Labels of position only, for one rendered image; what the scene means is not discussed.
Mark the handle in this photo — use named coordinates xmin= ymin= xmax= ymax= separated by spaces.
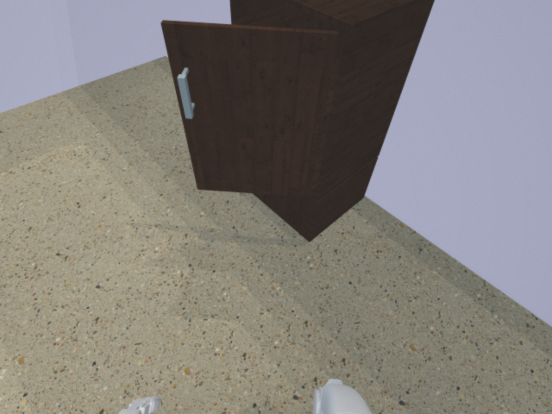
xmin=177 ymin=67 xmax=195 ymax=119

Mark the robot right thigh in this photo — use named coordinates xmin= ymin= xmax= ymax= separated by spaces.
xmin=313 ymin=384 xmax=373 ymax=414

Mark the robot left hand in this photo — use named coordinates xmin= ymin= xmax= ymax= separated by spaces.
xmin=118 ymin=396 xmax=161 ymax=414

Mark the cupboard door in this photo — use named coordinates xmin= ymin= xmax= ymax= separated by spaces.
xmin=161 ymin=20 xmax=338 ymax=198

